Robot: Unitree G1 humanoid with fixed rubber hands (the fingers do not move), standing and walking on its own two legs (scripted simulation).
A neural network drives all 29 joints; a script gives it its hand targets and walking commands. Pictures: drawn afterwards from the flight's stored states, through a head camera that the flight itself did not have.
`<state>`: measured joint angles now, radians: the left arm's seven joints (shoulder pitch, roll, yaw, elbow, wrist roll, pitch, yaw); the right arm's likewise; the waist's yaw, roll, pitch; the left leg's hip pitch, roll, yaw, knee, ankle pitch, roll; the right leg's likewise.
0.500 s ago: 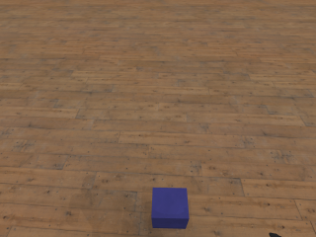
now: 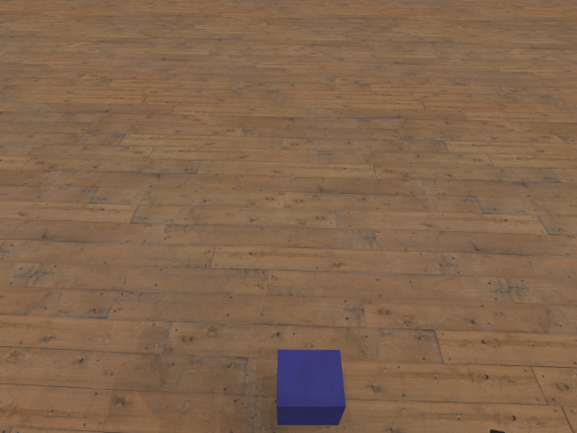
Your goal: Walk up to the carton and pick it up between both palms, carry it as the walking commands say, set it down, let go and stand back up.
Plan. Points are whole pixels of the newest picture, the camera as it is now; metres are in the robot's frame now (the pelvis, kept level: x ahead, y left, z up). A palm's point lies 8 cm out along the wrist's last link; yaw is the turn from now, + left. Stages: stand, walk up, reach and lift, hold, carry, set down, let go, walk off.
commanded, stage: walk up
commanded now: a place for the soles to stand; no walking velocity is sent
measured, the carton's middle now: (308, 388) +0.42 -0.04 -0.68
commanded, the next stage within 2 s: stand in 0.20 s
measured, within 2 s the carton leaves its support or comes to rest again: neither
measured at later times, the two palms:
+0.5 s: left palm out of the picture +0.13 +0.28 -0.11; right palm out of the picture +0.13 -0.30 -0.11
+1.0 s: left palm (175, 403) +0.24 +0.21 -0.17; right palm (467, 398) +0.23 -0.27 -0.16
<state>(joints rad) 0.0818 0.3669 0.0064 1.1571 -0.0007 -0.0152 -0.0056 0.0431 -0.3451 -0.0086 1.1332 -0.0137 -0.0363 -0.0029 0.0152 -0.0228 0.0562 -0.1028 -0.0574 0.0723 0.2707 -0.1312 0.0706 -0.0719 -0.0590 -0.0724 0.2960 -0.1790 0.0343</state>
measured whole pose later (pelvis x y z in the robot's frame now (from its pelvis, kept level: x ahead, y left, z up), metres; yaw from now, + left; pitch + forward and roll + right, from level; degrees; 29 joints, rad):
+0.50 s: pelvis +0.00 -0.01 -0.01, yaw -1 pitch -1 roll +0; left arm 0.09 0.33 0.07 0.81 0.01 0.15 -0.01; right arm 0.07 -0.33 -0.09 0.83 -0.04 0.14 0.06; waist 0.01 0.00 0.10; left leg -0.22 -0.03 0.09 0.46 -0.23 0.07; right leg -0.19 -0.03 -0.03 0.47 -0.27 0.02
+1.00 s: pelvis -0.05 -0.03 -0.07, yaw -1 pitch +13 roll +0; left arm -0.27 0.25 0.17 0.57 0.01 0.34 -0.03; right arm -0.27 -0.22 -0.14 0.55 0.01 0.34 0.00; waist 0.00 -0.02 0.11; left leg -0.83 0.02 0.07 0.97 -0.37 0.03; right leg -0.80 -0.01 -0.05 0.99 -0.42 -0.02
